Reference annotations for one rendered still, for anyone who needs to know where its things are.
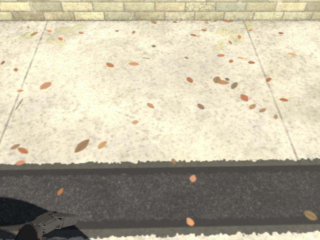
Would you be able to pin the left robot hand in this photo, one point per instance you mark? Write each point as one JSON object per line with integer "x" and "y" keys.
{"x": 46, "y": 223}

